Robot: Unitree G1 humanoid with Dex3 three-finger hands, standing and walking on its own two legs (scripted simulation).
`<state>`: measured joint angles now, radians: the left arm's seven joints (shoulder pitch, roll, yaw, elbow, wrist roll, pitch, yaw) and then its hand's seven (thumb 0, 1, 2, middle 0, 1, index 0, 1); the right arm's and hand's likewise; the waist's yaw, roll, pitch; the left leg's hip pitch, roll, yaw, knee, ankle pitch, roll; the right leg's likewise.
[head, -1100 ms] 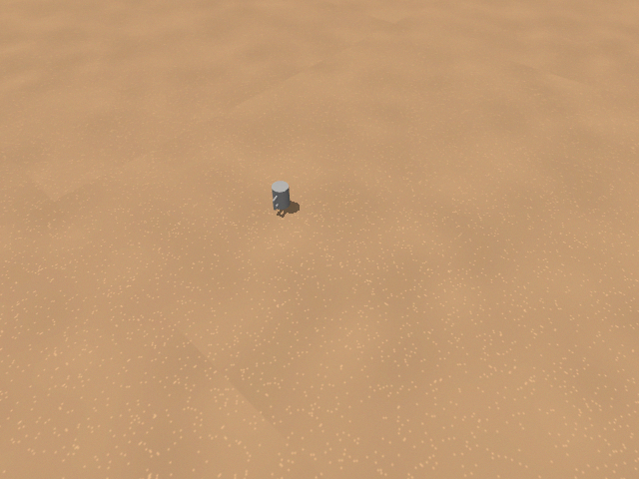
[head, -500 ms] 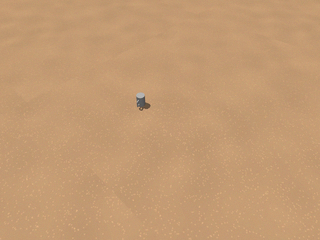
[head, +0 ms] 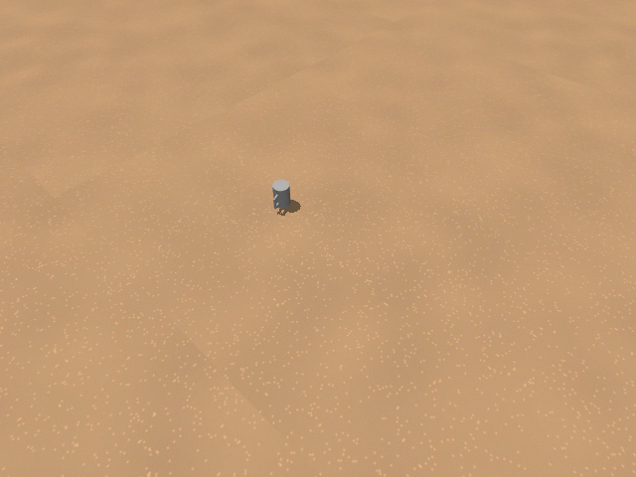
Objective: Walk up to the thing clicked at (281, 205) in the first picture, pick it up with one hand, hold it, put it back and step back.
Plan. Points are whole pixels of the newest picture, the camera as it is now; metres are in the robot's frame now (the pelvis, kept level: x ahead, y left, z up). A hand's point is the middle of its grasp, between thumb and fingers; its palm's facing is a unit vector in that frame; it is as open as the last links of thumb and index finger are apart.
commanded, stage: stand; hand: left
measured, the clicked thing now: (280, 196) +1.33 +0.18 -0.73
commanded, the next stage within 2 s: walk up in 0.02 s
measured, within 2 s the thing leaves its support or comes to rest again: neither
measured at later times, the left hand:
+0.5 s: hand out of the picture +0.11 +0.28 -0.16, palm faces +0.02 -0.93 -0.37, open 7.3 cm
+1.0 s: hand (164, 297) +0.43 +0.30 -0.13, palm faces -0.11 -0.91 -0.39, open 7.3 cm
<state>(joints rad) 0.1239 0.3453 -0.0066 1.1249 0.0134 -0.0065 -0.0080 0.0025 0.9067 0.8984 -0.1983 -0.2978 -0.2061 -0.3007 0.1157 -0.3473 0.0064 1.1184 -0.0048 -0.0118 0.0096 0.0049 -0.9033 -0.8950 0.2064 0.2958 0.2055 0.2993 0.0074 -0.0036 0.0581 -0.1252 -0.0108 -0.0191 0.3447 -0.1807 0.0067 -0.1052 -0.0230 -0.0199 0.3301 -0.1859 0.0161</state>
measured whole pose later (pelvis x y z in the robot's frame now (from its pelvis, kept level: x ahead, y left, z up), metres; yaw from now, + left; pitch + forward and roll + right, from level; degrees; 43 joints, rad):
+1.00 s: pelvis +0.35 +0.01 -0.01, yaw -3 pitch -2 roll +2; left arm 0.29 0.44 0.07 0.90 0.02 -0.04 -0.10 0.00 0.91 0.90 -0.20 -0.30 -0.21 -0.30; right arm 0.35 -0.43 -0.07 0.87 -0.01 -0.07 0.07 0.01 -0.90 -0.89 0.21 0.30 0.21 0.30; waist -0.02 0.00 0.04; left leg -0.08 0.00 0.13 0.45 -0.33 0.02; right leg -0.45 -0.11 -0.01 0.62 -0.15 -0.02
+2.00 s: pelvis +0.75 -0.03 -0.03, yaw -2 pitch -3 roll +0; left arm 0.26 0.40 0.06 0.86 0.02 -0.07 -0.06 0.00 0.91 0.90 -0.20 -0.30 -0.21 -0.30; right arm 0.36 -0.43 -0.05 0.86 0.00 -0.04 0.04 0.01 -0.90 -0.90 0.21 0.30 0.21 0.30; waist -0.02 0.06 0.09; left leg -0.21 0.06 0.04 0.83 -0.47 0.03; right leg -0.36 -0.04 -0.07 0.62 -0.21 -0.02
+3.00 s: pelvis +0.90 -0.03 -0.02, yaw -2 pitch -3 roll +1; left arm 0.15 0.35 -0.01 1.02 0.01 -0.02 -0.01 0.00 0.91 0.90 -0.20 -0.30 -0.21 -0.30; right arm 0.15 -0.37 0.00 1.02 0.01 -0.01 0.02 0.01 -0.90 -0.89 0.21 0.30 0.21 0.30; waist 0.01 0.03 0.09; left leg -0.26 0.02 0.04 0.56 -0.24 -0.01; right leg -0.28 -0.04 -0.02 0.59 -0.26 0.01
